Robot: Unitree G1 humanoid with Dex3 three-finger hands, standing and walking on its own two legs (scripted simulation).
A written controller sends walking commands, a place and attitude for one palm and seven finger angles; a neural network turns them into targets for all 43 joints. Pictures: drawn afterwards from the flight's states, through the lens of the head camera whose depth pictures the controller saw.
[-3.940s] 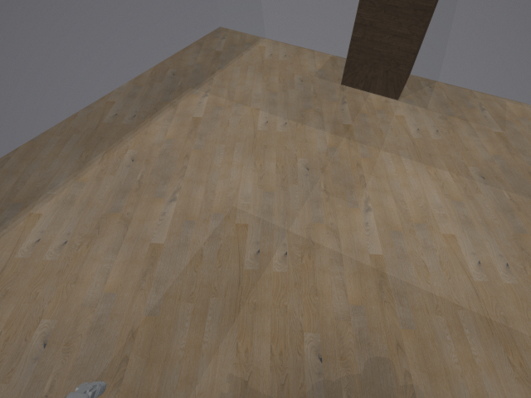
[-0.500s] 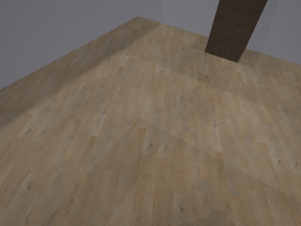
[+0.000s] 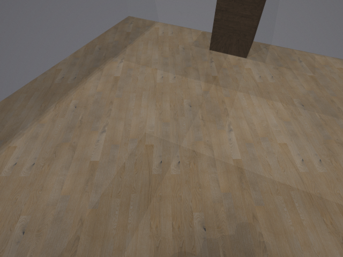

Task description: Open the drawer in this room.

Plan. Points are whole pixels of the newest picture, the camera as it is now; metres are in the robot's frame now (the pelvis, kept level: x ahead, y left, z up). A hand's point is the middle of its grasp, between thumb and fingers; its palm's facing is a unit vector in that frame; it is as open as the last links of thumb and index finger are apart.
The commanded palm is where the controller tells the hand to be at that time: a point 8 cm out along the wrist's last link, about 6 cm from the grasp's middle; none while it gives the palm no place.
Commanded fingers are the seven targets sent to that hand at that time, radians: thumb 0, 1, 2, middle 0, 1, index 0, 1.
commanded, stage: stand and wait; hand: left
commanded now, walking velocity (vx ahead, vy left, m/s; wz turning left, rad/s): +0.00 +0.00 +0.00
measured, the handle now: out of the picture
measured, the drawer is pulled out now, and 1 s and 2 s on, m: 0.00 0.00 0.00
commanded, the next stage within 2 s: turn or walk to find it in 0.88 s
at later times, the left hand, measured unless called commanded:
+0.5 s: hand out of the picture +0.03 +0.17 -0.17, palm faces +0.04 -0.98 -0.18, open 7.3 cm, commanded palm none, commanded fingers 0.00 0.90 0.90 -0.20 -0.30 -0.20 -0.30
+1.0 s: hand out of the picture +0.02 +0.20 -0.17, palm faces +0.01 -0.98 -0.21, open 7.4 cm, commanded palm none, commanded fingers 0.00 0.90 0.90 -0.20 -0.30 -0.20 -0.30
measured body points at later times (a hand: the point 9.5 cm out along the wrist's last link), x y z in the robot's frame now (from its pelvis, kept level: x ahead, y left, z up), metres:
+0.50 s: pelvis +0.03 +0.00 +0.01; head +0.04 +0.00 +0.46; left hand +0.03 +0.22 -0.16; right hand +0.03 -0.22 -0.15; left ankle +0.00 +0.12 -0.73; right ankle -0.01 -0.11 -0.73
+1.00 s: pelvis +0.01 +0.01 +0.01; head +0.01 +0.02 +0.46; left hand +0.02 +0.26 -0.15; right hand +0.03 -0.23 -0.14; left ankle +0.00 +0.12 -0.73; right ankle -0.01 -0.11 -0.73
